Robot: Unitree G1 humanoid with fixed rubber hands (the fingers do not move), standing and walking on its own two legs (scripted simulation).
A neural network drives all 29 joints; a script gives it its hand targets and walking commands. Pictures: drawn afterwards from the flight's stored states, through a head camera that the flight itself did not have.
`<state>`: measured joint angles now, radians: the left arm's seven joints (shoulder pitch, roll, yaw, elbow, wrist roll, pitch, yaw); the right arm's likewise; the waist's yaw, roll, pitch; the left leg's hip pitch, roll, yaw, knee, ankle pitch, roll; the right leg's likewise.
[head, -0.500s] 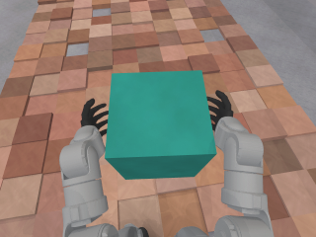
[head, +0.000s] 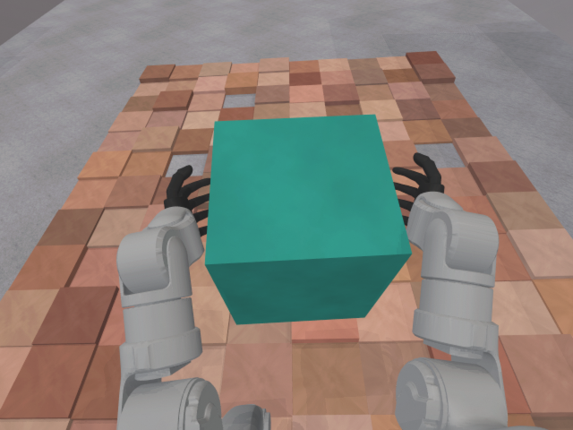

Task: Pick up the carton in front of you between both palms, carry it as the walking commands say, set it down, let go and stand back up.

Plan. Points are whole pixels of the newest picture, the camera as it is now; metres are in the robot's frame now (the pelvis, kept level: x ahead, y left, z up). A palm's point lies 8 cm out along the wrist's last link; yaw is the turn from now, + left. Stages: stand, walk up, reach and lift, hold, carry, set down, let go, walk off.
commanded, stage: carry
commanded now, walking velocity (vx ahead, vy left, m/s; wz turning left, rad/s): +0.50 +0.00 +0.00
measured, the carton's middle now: (298, 230) +0.38 +0.02 +0.09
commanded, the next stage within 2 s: none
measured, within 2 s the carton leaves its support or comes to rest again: neither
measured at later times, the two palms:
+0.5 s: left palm (235, 136) +0.65 +0.15 +0.07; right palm (388, 140) +0.62 -0.15 +0.08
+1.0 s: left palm (245, 65) +0.91 +0.16 +0.10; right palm (367, 61) +0.91 -0.14 +0.10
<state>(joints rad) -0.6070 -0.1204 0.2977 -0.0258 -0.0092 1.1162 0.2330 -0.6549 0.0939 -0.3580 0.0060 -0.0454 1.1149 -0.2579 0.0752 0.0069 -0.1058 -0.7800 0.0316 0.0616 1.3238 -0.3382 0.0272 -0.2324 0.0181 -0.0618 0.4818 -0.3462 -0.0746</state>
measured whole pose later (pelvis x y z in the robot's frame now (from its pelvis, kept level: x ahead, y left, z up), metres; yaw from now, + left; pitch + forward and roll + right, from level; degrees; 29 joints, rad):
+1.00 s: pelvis +0.66 +0.02 +0.00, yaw -2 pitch +2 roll +3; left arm -0.07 -0.13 0.09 -0.44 -0.03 1.14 0.19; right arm -0.08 0.13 -0.11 -0.42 0.02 1.13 -0.18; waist 0.01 -0.05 -0.12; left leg -0.53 0.00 0.19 0.56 0.07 0.00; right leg 0.16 -0.09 -0.09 0.35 -0.47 0.02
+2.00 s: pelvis +1.32 +0.08 +0.04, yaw -1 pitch +7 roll -2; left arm -0.37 -0.19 0.26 -0.25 0.08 0.96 0.21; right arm -0.36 0.18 -0.27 -0.22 0.02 0.97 -0.17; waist -0.12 -0.02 0.06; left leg -0.02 -0.07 0.05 0.39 -0.39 0.09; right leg -0.65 0.05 -0.15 0.49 0.08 -0.04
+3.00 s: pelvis +2.04 +0.20 +0.00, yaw +2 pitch +4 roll -3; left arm -0.60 -0.11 0.31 0.11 0.06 0.91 0.25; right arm -0.62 0.09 -0.31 0.12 -0.05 0.95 -0.22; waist 0.00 0.05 -0.02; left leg -0.02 0.03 0.15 0.52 -0.52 0.05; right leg -0.62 0.01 -0.17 0.67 -0.18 -0.02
